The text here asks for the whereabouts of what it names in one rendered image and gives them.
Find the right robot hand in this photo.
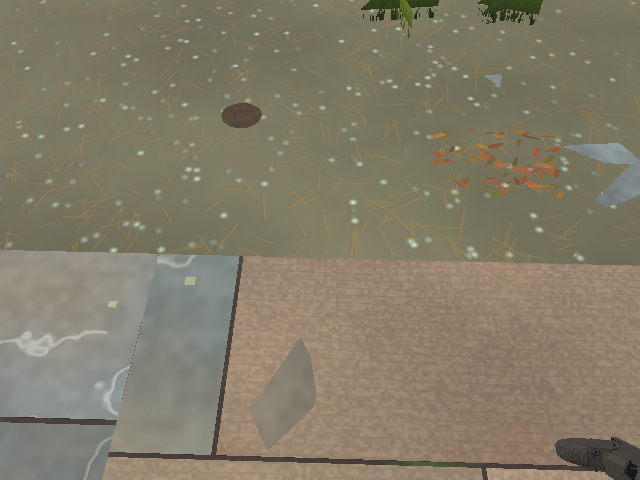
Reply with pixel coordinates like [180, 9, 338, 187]
[555, 437, 640, 480]

